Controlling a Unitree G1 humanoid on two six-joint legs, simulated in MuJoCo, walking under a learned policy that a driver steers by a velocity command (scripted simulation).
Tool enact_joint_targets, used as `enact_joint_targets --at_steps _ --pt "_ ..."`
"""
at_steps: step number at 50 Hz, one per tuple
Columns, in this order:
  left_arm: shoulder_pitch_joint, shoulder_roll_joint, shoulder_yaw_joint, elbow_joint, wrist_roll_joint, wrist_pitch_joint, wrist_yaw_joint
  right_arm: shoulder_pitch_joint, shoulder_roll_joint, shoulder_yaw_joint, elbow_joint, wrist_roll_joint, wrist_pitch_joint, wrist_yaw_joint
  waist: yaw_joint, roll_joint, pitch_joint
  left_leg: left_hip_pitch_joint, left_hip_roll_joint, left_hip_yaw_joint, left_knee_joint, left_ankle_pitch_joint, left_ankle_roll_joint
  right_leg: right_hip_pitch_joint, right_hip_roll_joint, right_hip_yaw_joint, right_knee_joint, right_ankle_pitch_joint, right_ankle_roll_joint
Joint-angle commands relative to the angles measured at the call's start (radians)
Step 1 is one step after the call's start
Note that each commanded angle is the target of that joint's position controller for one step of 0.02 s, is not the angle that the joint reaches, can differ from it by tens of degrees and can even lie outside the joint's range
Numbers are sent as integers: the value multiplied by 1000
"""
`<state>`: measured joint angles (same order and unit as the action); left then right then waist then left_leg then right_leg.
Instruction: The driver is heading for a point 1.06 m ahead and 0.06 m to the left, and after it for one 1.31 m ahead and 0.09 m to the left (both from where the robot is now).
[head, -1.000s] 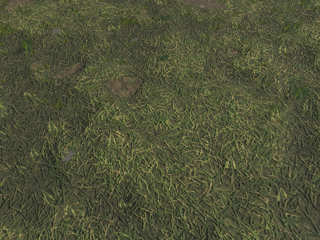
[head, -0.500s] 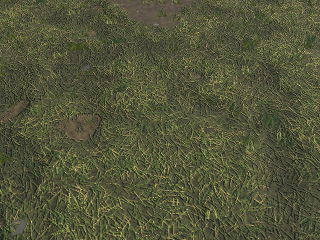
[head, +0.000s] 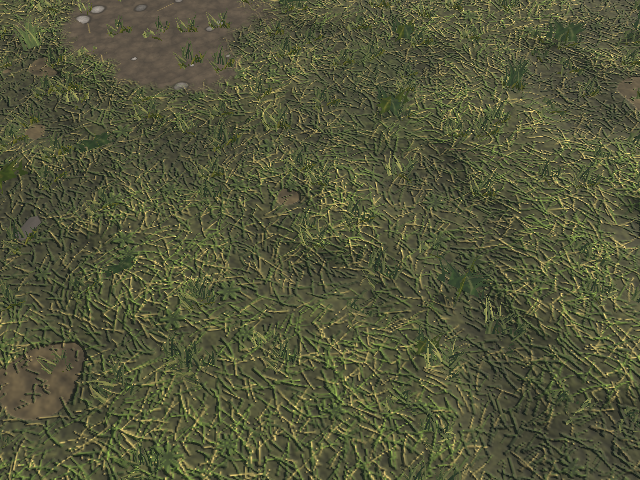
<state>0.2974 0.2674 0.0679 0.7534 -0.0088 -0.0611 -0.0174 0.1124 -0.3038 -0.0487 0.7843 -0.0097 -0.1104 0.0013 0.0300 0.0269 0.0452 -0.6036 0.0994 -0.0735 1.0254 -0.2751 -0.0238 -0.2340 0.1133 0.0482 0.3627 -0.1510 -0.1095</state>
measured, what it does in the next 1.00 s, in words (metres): walks ahead: left foot, then right foot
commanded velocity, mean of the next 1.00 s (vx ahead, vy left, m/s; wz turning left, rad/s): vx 0.20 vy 0.00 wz -0.21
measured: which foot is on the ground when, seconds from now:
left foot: up 0.00-0.24, down 0.26-1.00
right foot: down 0.00-0.28, up 0.30-0.58, down 0.60-1.00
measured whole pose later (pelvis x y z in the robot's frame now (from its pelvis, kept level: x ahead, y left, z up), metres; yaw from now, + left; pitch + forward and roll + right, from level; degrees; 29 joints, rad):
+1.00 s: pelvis +0.29 +0.02 -0.01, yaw -11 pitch -1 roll +0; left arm 0.22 0.23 0.04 0.74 0.01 0.01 0.03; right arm 0.14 -0.25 -0.02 0.96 0.00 -0.01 0.00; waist -0.01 -0.01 0.03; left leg -0.22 0.01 0.02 0.54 -0.30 -0.01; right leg -0.23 0.00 0.05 0.56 -0.31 0.01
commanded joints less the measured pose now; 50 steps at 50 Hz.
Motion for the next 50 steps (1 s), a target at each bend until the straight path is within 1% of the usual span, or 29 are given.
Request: enact_joint_targets --at_steps 1,4,6,8,10,11,12,13,14,15,16,17,18,19,21,22,24,26,28,29,30,31,32,33,34,35,37,40,50 --pt "-17 178 47 -80 -7 -15 24 -21 -58 -14 -66 -8 6 -6 -24 -59 -53 -10 -16 21 -189 167 -41 5 -229 209 -150 274 -169" --pt "24 180 49 -72 -11 -4 32 -123 -38 -5 -98 2 -1 2 20 -98 -46 69 -68 32 -409 349 -42 -25 -188 187 -130 160 -116" --pt "59 182 50 -60 -14 0 32 -170 -49 -7 -120 13 -6 8 39 -113 -42 99 -87 23 -470 382 -35 -9 -205 229 -111 110 -102" --pt "77 167 47 -52 -16 4 35 -176 -73 -14 -128 16 -14 16 37 -122 -46 97 -87 1 -522 356 -18 65 -234 278 -60 77 -94" --pt "78 159 45 -46 -8 15 44 -154 -96 -24 -124 3 -25 23 24 -142 -45 112 -95 6 -555 303 12 138 -251 306 28 200 -72" --pt "71 153 44 -47 -5 22 48 -117 -102 -29 -114 -4 -32 24 7 -156 -62 154 -104 21 -574 290 34 164 -245 310 85 294 -55" --pt "52 135 37 -55 -4 26 49 -46 -111 -36 -96 -16 -40 21 -34 -151 -103 260 -109 47 -630 371 61 170 -201 284 178 404 -23" --pt "42 99 22 -78 7 24 49 47 -151 -44 -88 -37 -47 18 -73 -112 -219 479 -3 -25 -574 615 114 97 -148 248 350 347 20" --pt "168 56 6 -79 8 18 49 151 -210 -58 -76 -52 -38 15 -58 103 -369 837 229 -288 -501 918 272 -179 -31 169 676 -98 94" --pt "270 87 3 -67 -4 14 44 211 -187 -60 -45 -12 -16 24 -50 275 -478 957 361 -557 -550 823 383 -347 12 149 900 -557 133" --pt "213 167 23 -51 -16 23 44 173 -131 -45 -63 12 -3 26 -70 135 -378 848 321 -509 -592 616 344 -406 -41 184 983 -507 146" --pt "104 183 28 -71 -15 37 48 107 -92 -30 -77 7 10 23 -75 62 -263 721 269 -383 -612 536 298 -428 -73 143 982 -444 154" --pt "45 169 26 -82 -4 50 52 47 -53 -10 -78 -2 16 25 -58 23 -175 577 217 -285 -645 546 278 -407 -104 120 914 -406 160" --pt "32 147 24 -91 5 63 55 5 -30 1 -73 -9 18 26 -25 36 -140 470 182 -227 -670 542 258 -340 -146 111 819 -371 159" --pt "66 80 7 -83 6 77 57 -38 -46 -3 -54 -19 24 28 14 101 -118 329 104 -102 -711 624 242 -184 -152 42 622 -329 169" --pt "69 61 0 -82 9 75 59 -45 -61 -7 -46 -19 25 26 16 115 -135 317 97 -68 -709 703 250 -132 -149 20 539 -305 175" --pt "51 54 -7 -81 11 72 59 -31 -85 -15 -27 -8 32 20 3 113 -191 351 109 -52 -699 751 259 -58 -150 8 410 -193 174" --pt "35 73 -2 -78 9 79 57 -22 -94 -15 -11 3 43 16 -5 100 -210 366 120 -55 -697 615 253 -1 -147 0 315 -107 166" --pt "16 73 0 -75 15 87 53 -41 -86 -7 -4 11 56 17 9 87 -174 312 95 -49 -698 334 218 85 -132 -22 173 -4 141" --pt "-9 77 1 -83 25 90 52 -27 -65 2 6 13 59 19 6 77 -146 280 66 -49 -700 163 179 120 -135 -14 105 29 123" --pt "-36 97 3 -103 37 91 55 1 -36 14 18 5 59 21 -3 44 -123 237 37 -46 -690 15 124 157 -188 51 66 93 98" --pt "-56 142 8 -124 37 91 61 32 -23 20 22 -14 57 25 -38 -39 -109 202 -21 -5 -640 -109 76 170 -267 126 56 163 63" --pt "-88 160 14 -104 29 92 59 91 -2 23 32 -9 60 23 -94 -170 -99 278 -80 67 -634 -97 46 48 -261 125 56 -47 29" --pt "-105 106 6 -114 29 85 50 53 -31 19 41 -12 66 17 -58 -146 -58 325 -82 77 -609 -42 27 -29 -215 102 37 -170 44" --pt "-101 81 -2 -107 37 78 46 32 -45 15 42 -8 71 13 -49 -128 -32 323 -79 74 -602 -12 30 -48 -197 88 38 -170 66" --pt "-100 86 -2 -107 36 70 45 33 -44 15 49 -5 75 8 -48 -115 -25 324 -70 66 -596 16 37 -45 -186 77 52 -104 82" --pt "-80 88 -1 -99 27 56 46 48 -47 14 61 -7 76 4 -47 -98 -46 328 -64 61 -586 80 41 -3 -181 67 90 21 88" --pt "-70 85 -1 -94 22 52 50 39 -44 15 77 0 73 4 -39 -70 -80 350 -59 61 -566 160 40 36 -176 58 126 135 85" --pt "-75 76 1 -61 19 55 48 26 -55 10 148 8 97 -8 -45 -32 -83 404 -52 56 -550 221 33 47 -162 42 131 203 81"
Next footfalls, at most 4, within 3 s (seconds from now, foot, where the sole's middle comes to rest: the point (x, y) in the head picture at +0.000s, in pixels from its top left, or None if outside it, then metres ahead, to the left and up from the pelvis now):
0.26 left None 0.35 0.14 -0.78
0.60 right None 0.30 -0.11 -0.78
2.16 left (323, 369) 0.70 0.07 -0.78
2.66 right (386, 259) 1.00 -0.08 -0.78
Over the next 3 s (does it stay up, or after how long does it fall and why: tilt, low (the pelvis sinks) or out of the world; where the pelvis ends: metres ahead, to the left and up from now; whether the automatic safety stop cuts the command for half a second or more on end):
stays up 0.99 0.02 0.00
